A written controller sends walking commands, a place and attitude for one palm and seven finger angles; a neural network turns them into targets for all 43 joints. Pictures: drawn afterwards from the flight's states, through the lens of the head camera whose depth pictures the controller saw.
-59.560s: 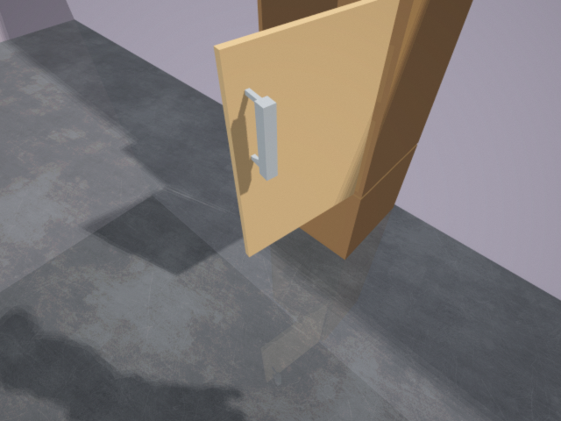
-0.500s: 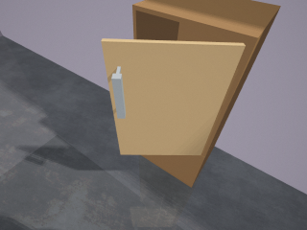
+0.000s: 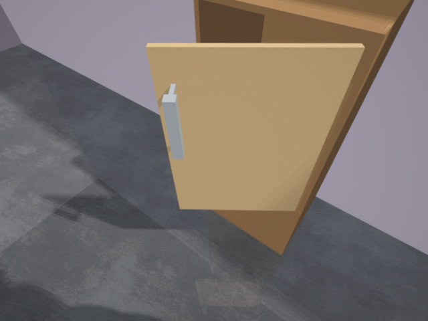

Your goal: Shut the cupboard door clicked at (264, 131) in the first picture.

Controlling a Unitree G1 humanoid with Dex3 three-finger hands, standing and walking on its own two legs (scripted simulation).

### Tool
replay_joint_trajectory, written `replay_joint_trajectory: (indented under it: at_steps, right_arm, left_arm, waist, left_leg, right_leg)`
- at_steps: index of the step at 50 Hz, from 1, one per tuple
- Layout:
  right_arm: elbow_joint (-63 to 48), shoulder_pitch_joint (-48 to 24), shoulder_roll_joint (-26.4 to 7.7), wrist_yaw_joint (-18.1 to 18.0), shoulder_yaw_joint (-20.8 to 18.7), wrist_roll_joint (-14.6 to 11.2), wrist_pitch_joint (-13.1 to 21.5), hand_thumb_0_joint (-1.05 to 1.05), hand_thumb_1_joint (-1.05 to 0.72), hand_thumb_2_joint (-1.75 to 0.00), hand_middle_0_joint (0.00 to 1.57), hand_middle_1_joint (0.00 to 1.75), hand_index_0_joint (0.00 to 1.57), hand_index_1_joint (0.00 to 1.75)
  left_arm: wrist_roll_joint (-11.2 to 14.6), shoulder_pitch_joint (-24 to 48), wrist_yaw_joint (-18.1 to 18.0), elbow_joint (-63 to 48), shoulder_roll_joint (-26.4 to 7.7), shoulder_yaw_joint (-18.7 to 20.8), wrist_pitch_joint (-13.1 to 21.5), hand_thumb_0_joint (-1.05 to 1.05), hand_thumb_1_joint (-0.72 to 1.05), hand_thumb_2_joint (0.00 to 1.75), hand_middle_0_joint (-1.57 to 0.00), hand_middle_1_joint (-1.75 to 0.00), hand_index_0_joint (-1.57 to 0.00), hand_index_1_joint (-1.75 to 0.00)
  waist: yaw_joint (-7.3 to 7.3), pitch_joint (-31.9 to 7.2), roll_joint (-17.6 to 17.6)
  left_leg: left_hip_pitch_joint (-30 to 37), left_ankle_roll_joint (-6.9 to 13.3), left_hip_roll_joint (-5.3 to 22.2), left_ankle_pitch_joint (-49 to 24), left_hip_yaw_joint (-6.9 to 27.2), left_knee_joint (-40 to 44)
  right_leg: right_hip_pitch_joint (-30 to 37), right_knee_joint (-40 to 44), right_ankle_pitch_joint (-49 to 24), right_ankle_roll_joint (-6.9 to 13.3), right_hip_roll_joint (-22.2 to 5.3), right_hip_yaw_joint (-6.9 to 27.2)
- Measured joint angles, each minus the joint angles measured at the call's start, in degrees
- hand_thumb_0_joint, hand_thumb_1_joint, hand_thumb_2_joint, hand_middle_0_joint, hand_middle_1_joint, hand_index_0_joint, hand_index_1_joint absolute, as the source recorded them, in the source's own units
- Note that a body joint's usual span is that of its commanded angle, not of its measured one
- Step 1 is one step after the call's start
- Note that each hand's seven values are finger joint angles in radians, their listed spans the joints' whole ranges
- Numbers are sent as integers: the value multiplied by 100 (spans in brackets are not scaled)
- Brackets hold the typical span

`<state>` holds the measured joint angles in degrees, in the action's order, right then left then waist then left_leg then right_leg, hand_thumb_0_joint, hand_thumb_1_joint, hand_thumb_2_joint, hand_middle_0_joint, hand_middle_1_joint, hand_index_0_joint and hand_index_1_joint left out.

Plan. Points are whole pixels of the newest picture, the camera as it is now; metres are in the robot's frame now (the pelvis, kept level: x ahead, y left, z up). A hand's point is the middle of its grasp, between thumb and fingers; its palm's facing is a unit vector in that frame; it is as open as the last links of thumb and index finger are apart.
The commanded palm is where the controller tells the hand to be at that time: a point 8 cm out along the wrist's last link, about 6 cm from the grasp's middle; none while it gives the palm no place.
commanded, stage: look again from close up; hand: left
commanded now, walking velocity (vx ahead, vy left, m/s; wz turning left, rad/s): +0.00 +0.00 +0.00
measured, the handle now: (175, 123) +0.51 +0.12 +0.09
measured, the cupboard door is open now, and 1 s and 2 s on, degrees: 35 35 35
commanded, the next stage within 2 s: raise the hand and make a fist in 0.28 s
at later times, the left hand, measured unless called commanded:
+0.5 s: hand (111, 305) +0.17 +0.21 -0.07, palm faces +0.24 -0.95 -0.21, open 7.3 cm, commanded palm +0.12 +0.24 -0.05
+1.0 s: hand (117, 279) +0.19 +0.18 +0.02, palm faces +0.03 -1.00 -0.07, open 5.2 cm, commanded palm +0.16 +0.24 +0.00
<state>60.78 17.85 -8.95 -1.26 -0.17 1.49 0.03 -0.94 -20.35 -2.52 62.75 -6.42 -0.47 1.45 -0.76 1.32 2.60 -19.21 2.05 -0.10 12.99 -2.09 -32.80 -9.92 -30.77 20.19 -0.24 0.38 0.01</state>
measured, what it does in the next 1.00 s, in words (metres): steps on the spot: right foot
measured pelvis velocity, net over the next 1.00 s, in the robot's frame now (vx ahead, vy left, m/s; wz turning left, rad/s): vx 0.00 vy -0.02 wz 0.03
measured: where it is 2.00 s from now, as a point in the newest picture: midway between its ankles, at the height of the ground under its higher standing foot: outside the picture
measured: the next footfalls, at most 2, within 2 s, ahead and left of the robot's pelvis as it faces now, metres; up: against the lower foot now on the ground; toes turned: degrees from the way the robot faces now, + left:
right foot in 0.56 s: +0.07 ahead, -0.09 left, +0.00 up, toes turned -1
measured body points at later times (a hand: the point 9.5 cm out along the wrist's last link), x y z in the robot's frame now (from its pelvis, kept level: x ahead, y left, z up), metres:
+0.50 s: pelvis +0.01 +0.00 -0.01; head +0.02 +0.01 +0.44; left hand +0.15 +0.26 -0.06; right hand +0.11 -0.26 -0.12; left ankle +0.05 +0.09 -0.73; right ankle -0.04 -0.11 -0.70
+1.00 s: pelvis +0.00 -0.02 -0.08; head +0.04 -0.02 +0.37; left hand +0.18 +0.23 +0.02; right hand +0.22 -0.24 -0.14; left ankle +0.05 +0.09 -0.73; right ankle +0.03 -0.09 -0.73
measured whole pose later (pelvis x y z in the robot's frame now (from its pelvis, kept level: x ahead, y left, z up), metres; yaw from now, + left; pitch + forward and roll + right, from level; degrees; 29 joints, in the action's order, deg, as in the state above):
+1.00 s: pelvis +0.00 -0.02 -0.08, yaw +2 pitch +10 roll -3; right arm 33.5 11.6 -14.9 -3.7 0.7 -2.1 18.5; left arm 19.0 -26.5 18.4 -5.6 -13.5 9.3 28.9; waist 2.7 -7.0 3.0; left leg -48.5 0.4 -0.4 28.1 3.4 -66.5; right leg -44.3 -63.1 29.3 4.1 2.8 -7.7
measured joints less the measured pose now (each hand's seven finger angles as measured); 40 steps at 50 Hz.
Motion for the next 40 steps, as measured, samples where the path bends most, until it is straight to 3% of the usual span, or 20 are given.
replay_joint_trajectory:
  at_steps: [7,20,21,22,24,25,28,29,32,34,37,40]
  right_arm:
    - [-70,-220,-120,20,11,-45,78,2,-94,-90,20,30,20,30]
    - [-162,-716,-277,25,23,-72,99,0,-91,-90,20,30,20,30]
    - [-382,-680,-300,-33,31,-129,228,0,-91,-90,20,30,20,30]
    - [-646,-577,-333,-175,93,-269,544,0,-91,-90,21,30,20,30]
    - [-995,-352,-369,-332,111,-449,1134,1,-91,-90,21,30,20,30]
    - [-1165,-231,-376,-281,45,-459,1284,1,-91,-90,20,30,20,30]
    - [-1707,-77,-443,-89,-95,-414,1635,1,-91,-90,20,30,20,30]
    - [-1854,-146,-473,-36,-108,-398,1695,1,-91,-90,20,30,20,30]
    - [-2162,-443,-518,66,-104,-311,1632,1,-91,-90,20,30,20,30]
    - [-2392,-571,-444,74,-86,-317,1541,1,-91,-90,21,30,20,30]
    - [-2813,-612,-434,40,-69,-363,1426,1,-91,-90,21,30,20,30]
    - [-3097,-534,-530,-27,-103,-343,1514,1,-91,-90,21,30,20,30]
  left_arm:
    - [5,156,-12,-225,-218,31,14,1,91,90,-20,-30,-20,-30]
    - [-12,522,11,-415,-558,41,-21,1,91,90,-20,-30,-20,-30]
    - [119,285,56,-1408,-522,373,-416,1,91,90,-21,-30,-20,-30]
    - [330,-21,-43,-2594,-556,465,-498,1,91,90,-21,-30,-20,-30]
    - [667,-474,-311,-4426,-693,455,-130,2,91,90,-21,-31,-21,-31]
    - [769,-540,-376,-5071,-720,438,-50,2,91,90,-22,-31,-21,-31]
    - [1025,-366,-194,-6227,-612,486,571,2,92,90,-24,-34,-23,-34]
    - [1111,-262,-16,-6298,-541,551,942,1,92,90,-25,-35,-24,-35]
    - [1461,-123,905,-5973,-325,749,1981,1,92,90,-28,-39,-28,-39]
    - [1618,-201,1586,-5677,-384,850,2410,0,91,90,-31,-42,-31,-42]
    - [1758,-451,2125,-5346,-501,932,2297,0,91,90,-37,-48,-36,-48]
    - [1785,-834,2022,-5452,-587,1057,2105,1,90,90,-42,-54,-42,-53]
  waist:
    - [82,-71,-176]
    - [127,7,-390]
    - [109,135,-387]
    - [114,241,-406]
    - [106,206,-486]
    - [83,67,-502]
    - [10,-385,-457]
    - [-23,-501,-421]
    - [-113,-819,-151]
    - [-61,-924,-230]
    - [79,-872,-361]
    - [217,-831,-360]
  left_leg:
    - [174,31,-72,86,-142,87]
    - [290,14,18,109,-194,178]
    - [233,10,48,155,-175,37]
    - [154,4,53,217,-164,-136]
    - [53,-10,-64,331,-156,-388]
    - [-11,-1,-158,351,-127,-441]
    - [-478,7,-368,461,-102,-845]
    - [-716,-6,-392,549,-138,-1089]
    - [-1455,-57,-229,808,-92,-1799]
    - [-1862,-96,-173,938,-91,-2170]
    - [-2294,-129,-137,1098,40,-2628]
    - [-2645,-175,-73,1242,210,-2994]
  right_leg:
    - [67,-62,125,-48,-92,134]
    - [245,236,12,-52,-15,200]
    - [147,22,10,-29,8,130]
    - [-120,-585,44,-9,-16,8]
    - [-682,-1986,103,50,-139,-117]
    - [-880,-2256,126,74,-189,-141]
    - [-1345,-1660,355,168,-231,-197]
    - [-1555,-1645,654,236,-241,-190]
    - [-2322,-2294,527,301,-113,-270]
    - [-2769,-2675,533,329,-37,-247]
    - [-3172,-3056,705,354,81,-294]
    - [-3419,-3259,805,405,165,-453]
